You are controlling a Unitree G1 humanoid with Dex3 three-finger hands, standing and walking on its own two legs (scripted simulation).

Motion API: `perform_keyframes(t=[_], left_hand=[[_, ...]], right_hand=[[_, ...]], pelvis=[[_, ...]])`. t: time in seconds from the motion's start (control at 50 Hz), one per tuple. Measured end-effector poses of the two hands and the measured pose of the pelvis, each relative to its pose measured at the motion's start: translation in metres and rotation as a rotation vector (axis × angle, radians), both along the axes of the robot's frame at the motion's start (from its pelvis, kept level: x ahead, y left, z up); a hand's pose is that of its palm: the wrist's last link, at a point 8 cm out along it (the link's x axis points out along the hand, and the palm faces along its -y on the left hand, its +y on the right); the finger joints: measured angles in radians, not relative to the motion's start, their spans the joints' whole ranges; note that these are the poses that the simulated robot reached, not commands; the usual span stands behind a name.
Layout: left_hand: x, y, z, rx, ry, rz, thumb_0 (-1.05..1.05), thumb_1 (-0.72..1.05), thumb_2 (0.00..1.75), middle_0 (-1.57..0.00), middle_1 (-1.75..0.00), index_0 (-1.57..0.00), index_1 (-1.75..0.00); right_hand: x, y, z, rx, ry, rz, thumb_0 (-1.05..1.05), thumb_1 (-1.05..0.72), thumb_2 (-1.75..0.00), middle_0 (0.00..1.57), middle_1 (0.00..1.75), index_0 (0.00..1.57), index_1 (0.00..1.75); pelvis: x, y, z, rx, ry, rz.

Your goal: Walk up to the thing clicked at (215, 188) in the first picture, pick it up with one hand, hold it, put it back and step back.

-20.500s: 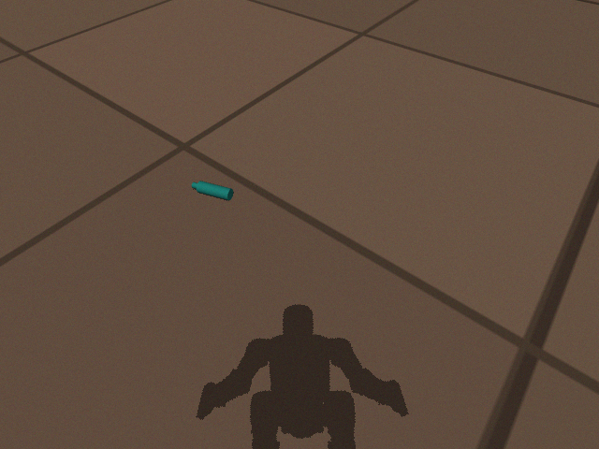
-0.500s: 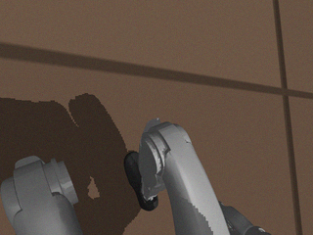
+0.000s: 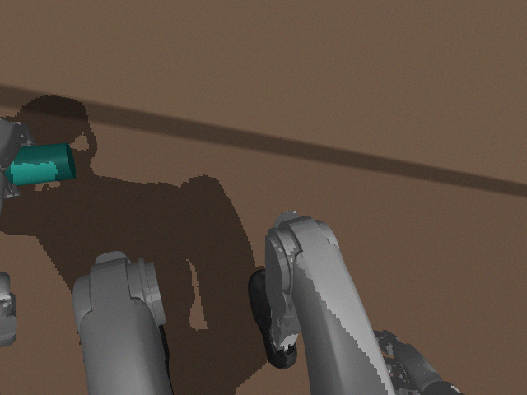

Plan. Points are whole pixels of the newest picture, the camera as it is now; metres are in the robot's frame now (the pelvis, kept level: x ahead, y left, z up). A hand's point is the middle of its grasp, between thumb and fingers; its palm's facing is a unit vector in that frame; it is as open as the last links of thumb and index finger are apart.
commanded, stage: settle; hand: left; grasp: from above
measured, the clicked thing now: out of the picture +0.47 +0.32 -0.21
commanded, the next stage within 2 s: lift in 0.04 s
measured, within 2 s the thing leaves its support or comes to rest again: neither
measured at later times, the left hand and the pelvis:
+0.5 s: hand out of the picture +0.43 +0.31 -0.11, palm faces -0.49 -0.08 -0.87, open 8.5 cm; pelvis +0.00 +0.00 +0.04, yaw +3 degrees
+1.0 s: hand out of the picture +0.38 +0.30 +0.07, palm faces -0.44 -0.11 -0.89, open 8.6 cm; pelvis +0.01 +0.00 +0.17, yaw +6 degrees
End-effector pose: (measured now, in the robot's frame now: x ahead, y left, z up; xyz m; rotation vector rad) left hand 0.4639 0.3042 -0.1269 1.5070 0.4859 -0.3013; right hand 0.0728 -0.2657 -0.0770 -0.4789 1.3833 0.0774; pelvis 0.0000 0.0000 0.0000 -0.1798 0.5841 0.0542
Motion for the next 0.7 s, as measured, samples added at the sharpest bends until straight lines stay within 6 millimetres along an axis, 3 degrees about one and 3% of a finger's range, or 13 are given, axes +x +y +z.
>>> perform_keyframes(t=[0.2, 0.36, 0.52, 0.7], left_hand=[[0.002, 0.001, 0.020, 0.001, -0.036, -0.017, 0.00, 0.20, 0.34, -0.85, -0.36, -0.87, -0.35], [-0.005, 0.006, 0.043, -0.005, -0.019, 0.029, 0.00, 0.20, 0.34, -0.84, -0.37, -0.86, -0.36], [-0.026, 0.009, 0.074, -0.010, 0.019, 0.030, 0.00, 0.19, 0.35, -0.84, -0.38, -0.86, -0.37], [-0.052, 0.008, 0.126, -0.038, -0.011, 0.016, 0.00, 0.17, 0.40, -0.84, -0.40, -0.86, -0.39]], right_hand=[[-0.019, -0.011, 0.007, -0.058, 0.034, -0.068, 0.00, -0.91, -0.90, 0.20, 0.30, 0.20, 0.30], [-0.021, -0.010, 0.015, -0.062, 0.028, -0.118, 0.00, -0.91, -0.90, 0.20, 0.30, 0.20, 0.30], [-0.007, -0.007, 0.029, -0.044, -0.008, -0.146, 0.00, -0.91, -0.90, 0.20, 0.30, 0.20, 0.30], [0.027, -0.005, 0.059, -0.036, -0.096, -0.141, 0.01, -0.91, -0.90, 0.20, 0.30, 0.20, 0.30]], pelvis=[[-0.003, -0.002, 0.005, 0.014, 0.005, 0.007], [-0.002, -0.001, 0.018, 0.025, 0.027, 0.014], [-0.002, 0.000, 0.042, 0.041, 0.041, 0.026], [-0.001, 0.000, 0.078, 0.059, 0.044, 0.034]])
